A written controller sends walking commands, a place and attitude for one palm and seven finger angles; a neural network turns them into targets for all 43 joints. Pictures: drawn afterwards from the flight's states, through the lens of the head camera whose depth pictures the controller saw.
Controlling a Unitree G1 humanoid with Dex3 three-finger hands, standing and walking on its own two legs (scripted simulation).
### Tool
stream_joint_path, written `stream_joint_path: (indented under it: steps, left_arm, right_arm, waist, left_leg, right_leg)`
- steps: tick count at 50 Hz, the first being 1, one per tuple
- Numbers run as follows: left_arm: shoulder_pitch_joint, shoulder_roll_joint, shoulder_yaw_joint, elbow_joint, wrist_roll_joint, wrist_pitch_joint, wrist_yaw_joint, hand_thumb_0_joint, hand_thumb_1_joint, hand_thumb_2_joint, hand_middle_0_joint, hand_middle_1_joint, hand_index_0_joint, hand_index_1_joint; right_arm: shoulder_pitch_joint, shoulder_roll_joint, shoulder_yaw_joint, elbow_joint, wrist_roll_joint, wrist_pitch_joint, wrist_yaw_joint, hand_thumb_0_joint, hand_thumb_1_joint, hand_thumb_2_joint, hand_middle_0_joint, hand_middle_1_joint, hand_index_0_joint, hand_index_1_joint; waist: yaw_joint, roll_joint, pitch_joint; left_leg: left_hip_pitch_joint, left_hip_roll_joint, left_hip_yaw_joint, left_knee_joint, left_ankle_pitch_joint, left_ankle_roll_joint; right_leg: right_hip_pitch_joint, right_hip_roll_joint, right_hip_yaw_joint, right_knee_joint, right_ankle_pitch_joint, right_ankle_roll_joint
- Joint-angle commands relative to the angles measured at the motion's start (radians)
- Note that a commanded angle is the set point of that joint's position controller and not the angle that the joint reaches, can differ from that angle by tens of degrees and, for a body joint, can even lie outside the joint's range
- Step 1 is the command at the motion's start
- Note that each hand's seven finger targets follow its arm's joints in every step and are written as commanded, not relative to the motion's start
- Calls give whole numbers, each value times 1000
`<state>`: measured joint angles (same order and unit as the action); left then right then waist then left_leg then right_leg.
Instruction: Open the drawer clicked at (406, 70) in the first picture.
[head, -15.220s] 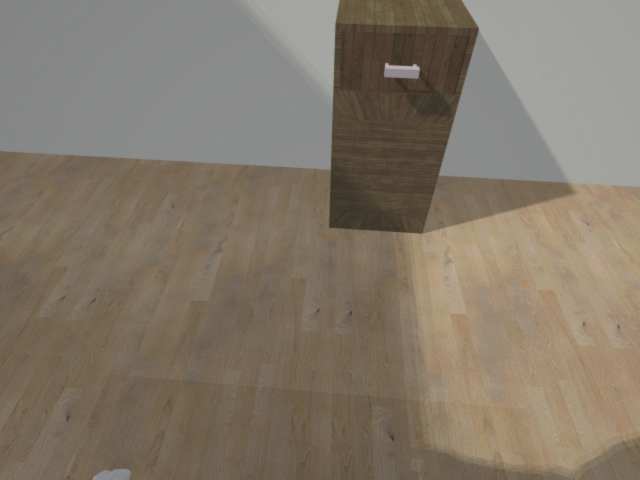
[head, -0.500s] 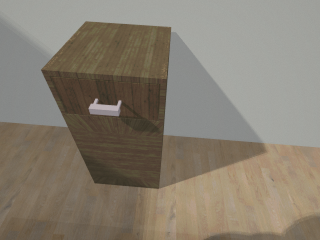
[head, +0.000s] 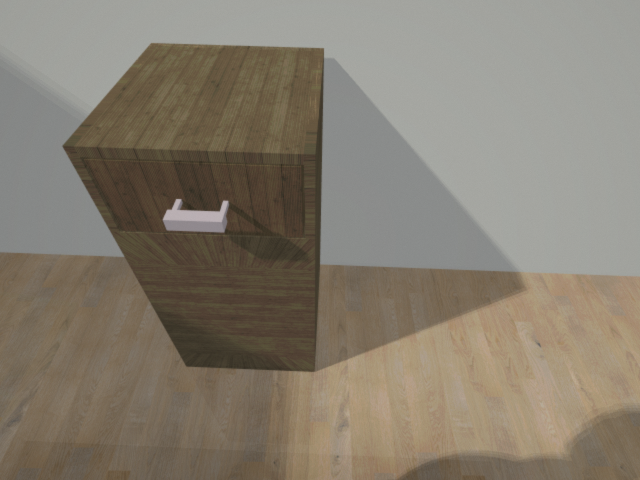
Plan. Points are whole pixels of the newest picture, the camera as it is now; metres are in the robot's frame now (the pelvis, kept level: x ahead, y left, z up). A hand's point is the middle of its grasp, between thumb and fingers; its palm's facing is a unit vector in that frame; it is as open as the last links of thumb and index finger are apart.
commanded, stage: look again from close up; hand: left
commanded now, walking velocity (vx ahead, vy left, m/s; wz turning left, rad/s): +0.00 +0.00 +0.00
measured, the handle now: (198, 212) +0.56 +0.26 -0.02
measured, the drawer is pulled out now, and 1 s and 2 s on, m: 0.00 0.00 0.00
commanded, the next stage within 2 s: raise the hand with hooked fingers in 0.52 s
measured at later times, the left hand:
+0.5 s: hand out of the picture +0.05 +0.22 -0.17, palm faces +0.02 -0.97 -0.23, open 7.3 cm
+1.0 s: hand (166, 415) +0.21 +0.22 -0.05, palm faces -0.09 -0.28 -0.96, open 8.3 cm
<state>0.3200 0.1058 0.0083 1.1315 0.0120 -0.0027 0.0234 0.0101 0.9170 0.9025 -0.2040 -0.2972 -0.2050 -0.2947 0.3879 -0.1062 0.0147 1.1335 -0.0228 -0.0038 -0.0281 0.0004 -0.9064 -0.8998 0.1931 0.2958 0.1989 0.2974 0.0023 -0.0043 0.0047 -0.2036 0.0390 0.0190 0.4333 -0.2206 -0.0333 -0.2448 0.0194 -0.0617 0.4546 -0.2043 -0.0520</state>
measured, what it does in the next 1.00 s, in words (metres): stands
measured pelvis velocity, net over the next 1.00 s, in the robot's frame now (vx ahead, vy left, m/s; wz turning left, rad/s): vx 0.02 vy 0.01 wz -0.07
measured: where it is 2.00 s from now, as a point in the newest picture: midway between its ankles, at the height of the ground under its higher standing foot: outside the picture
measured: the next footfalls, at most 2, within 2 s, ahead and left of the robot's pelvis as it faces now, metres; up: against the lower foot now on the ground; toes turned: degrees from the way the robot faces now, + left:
none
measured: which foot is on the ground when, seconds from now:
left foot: down 0.00-1.00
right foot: down 0.00-1.00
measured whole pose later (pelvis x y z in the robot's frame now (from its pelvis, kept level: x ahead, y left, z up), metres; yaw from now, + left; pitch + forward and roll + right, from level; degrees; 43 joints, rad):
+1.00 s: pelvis +0.02 +0.01 -0.02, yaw -4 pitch +8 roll +3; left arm 0.44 0.28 -0.06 0.05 0.95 -0.04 0.37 0.00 0.67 0.80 -0.22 -0.46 -0.22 -0.45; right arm 0.08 -0.27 -0.04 0.54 -0.04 -0.02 0.04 0.01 -0.91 -0.90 0.19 0.30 0.20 0.30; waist 0.05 -0.01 -0.12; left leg -0.43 0.01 0.11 0.67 -0.37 0.00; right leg -0.54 0.01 0.03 0.75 -0.35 -0.04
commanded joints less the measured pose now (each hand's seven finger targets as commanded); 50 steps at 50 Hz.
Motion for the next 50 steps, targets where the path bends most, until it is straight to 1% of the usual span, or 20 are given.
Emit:
stream_joint_path:
  steps: [1, 2, 4, 7, 9, 10, 13, 30, 31, 32, 33, 34, 35, 36, 37, 39, 41, 44, 47, 50]
  left_arm:
    - [86, 194, 14, -55, 10, -43, 36, 0, 900, 900, -200, -300, -200, -300]
    - [27, 189, 22, -84, 10, -42, 29, 0, 900, 900, -200, -300, -200, -300]
    - [-11, 192, 27, -97, 7, -47, 27, 0, 900, 900, -200, -300, -200, -300]
    - [5, 110, 13, -91, -3, -43, 24, 0, 900, 900, -200, -300, -200, -300]
    - [25, 101, 8, -82, 0, -30, 20, 0, 900, 900, -200, -300, -200, -300]
    - [40, 98, 5, -77, 1, -30, 18, 0, 900, 900, -200, -300, -200, -300]
    - [55, 95, 0, -65, -2, -32, 14, 0, 900, 900, -200, -300, -200, -300]
    - [42, 112, 1, -46, -3, -24, 17, 0, 900, 900, -200, -300, -200, -300]
    - [94, 158, 1, -15, 9, -36, 56, 0, 900, 900, -200, -300, -200, -300]
    - [-718, 461, -13, -1518, 183, -199, 62, 0, 877, 890, -202, -315, -202, -315]
    - [-253, 387, 10, -1213, 205, -102, 131, 0, 853, 880, -203, -330, -203, -330]
    - [-207, 299, -18, -1177, 143, -33, 185, 0, 830, 870, -205, -345, -205, -345]
    - [73, 113, -110, -1022, 175, 59, 197, 0, 807, 860, -207, -360, -207, -360]
    - [-68, 135, -142, -1224, 212, 48, 200, 0, 783, 850, -208, -375, -208, -375]
    - [-30, 221, -85, -1234, 308, 37, 225, 0, 760, 840, -210, -390, -210, -390]
    - [27, 260, -70, -1218, 477, 38, 275, 0, 713, 820, -213, -420, -213, -420]
    - [217, 215, -75, -1111, 647, 54, 308, 0, 667, 800, -217, -450, -217, -450]
    - [486, 201, -51, -990, 848, 43, 330, 0, 597, 770, -222, -495, -222, -495]
    - [403, 284, 2, -1117, 968, -34, 355, 0, 527, 740, -227, -540, -227, -540]
    - [207, 382, 66, -1276, 1063, -63, 417, 0, 457, 710, -232, -585, -232, -585]
  right_arm:
    - [-37, -62, -28, -120, 11, 3, 12, 0, -900, -900, 200, 300, 200, 300]
    - [4, -61, -29, -105, 7, 2, 14, 0, -900, -900, 200, 300, 200, 300]
    - [97, -54, -27, -88, 6, -1, 20, 0, -900, -900, 200, 300, 200, 300]
    - [104, -86, -22, -89, 2, -24, 12, 0, -900, -900, 200, 300, 200, 300]
    - [56, -97, -21, -96, 1, -30, 9, 0, -900, -900, 200, 300, 200, 300]
    - [41, -104, -18, -101, 2, -33, 7, 0, -900, -900, 200, 300, 200, 300]
    - [32, -114, -14, -100, 6, -39, 0, 0, -900, -900, 200, 300, 200, 300]
    - [5, -133, -6, -39, 7, -38, -8, 0, -900, -900, 200, 300, 200, 300]
    - [-90, -182, -20, -111, 24, -37, 3, 0, -900, -900, 200, 300, 200, 300]
    - [-113, -327, -30, -449, 69, -179, -36, 0, -900, -900, 200, 300, 200, 300]
    - [-202, -243, -26, -409, 50, -279, -77, 0, -900, -900, 200, 300, 200, 300]
    - [-177, -247, -50, -337, 63, -309, -80, 0, -900, -900, 200, 300, 200, 300]
    - [-166, -186, -39, -339, 69, -312, -76, 0, -900, -900, 200, 300, 200, 300]
    - [-210, -213, -36, -424, 72, -324, -69, 0, -900, -900, 200, 300, 200, 300]
    - [-233, -256, -46, -437, 52, -325, -68, 0, -900, -900, 200, 300, 200, 300]
    - [-254, -271, -46, -514, 17, -293, -49, 0, -900, -900, 200, 300, 200, 300]
    - [-283, -260, -71, -587, -9, -237, -18, 0, -900, -900, 200, 300, 200, 300]
    - [-340, -254, -91, -654, -18, -99, 43, 0, -900, -900, 200, 300, 200, 300]
    - [-409, -242, -76, -736, -7, -24, 78, 0, -900, -900, 200, 300, 200, 300]
    - [-432, -233, -75, -766, -25, 17, 82, 0, -900, -900, 200, 300, 200, 300]
  waist:
    - [-20, 2, 47]
    - [-34, 25, 45]
    - [-67, -5, -29]
    - [-42, -20, 27]
    - [-12, 123, 94]
    - [0, 121, 103]
    - [6, 11, 98]
    - [-2, 17, 60]
    - [33, -167, 105]
    - [-63, 156, -385]
    - [21, 264, -318]
    - [-4, 281, -241]
    - [-1, 179, -161]
    - [-7, 153, -72]
    - [-10, 122, -107]
    - [-18, 10, -75]
    - [42, -137, -68]
    - [125, -243, -33]
    - [150, -202, -134]
    - [141, -22, -192]
  left_leg:
    - [-100, -3, -19, 233, -174, 19]
    - [-76, 6, -10, 239, -167, 31]
    - [-1, 0, 7, 145, -81, 42]
    - [-57, 50, -66, 2, -19, 66]
    - [-158, 78, -127, -90, -72, 80]
    - [-179, 90, -139, -115, -64, 86]
    - [-149, 71, -112, -107, 2, 86]
    - [7, 62, -67, -94, 200, 79]
    - [-84, 94, -44, 76, 293, 51]
    - [187, -20, -44, -25, 421, 79]
    - [249, 26, -31, -33, 580, 52]
    - [151, 23, -22, -38, 462, 5]
    - [61, 28, -37, -52, 340, 9]
    - [-5, 11, -51, -33, 237, 22]
    - [-24, -1, -57, 5, 174, 32]
    - [-127, -35, -73, 71, 118, 46]
    - [-188, -44, -49, 117, 119, 41]
    - [-310, -60, 3, 145, 71, 30]
    - [-336, -75, 27, 174, 78, 31]
    - [-324, -93, 31, 211, 30, 44]
  right_leg:
    - [-83, -267, 351, -245, -216, -21]
    - [-130, -254, 310, -244, -325, -61]
    - [-109, -200, 207, -179, -275, -59]
    - [-78, -110, 140, -65, -169, -21]
    - [-28, -81, 104, -11, -117, -5]
    - [11, -75, 88, 8, -57, 0]
    - [46, -90, 98, -7, 31, 5]
    - [70, -109, 97, -15, 134, 20]
    - [39, -146, 113, -22, 384, 40]
    - [89, -27, 155, 83, 326, 4]
    - [1, -24, 63, 130, 53, -7]
    - [-56, -21, 20, 159, -69, 9]
    - [-97, -25, 8, 150, -107, 22]
    - [-102, -30, 13, 119, -51, 20]
    - [-119, -19, 40, 93, -20, 8]
    - [-175, -2, 49, 113, -36, -7]
    - [-206, 11, 35, 125, -110, -10]
    - [-181, 8, 106, 125, -72, -28]
    - [-121, -4, 145, 177, 44, -31]
    - [-159, -6, 198, 193, 9, -32]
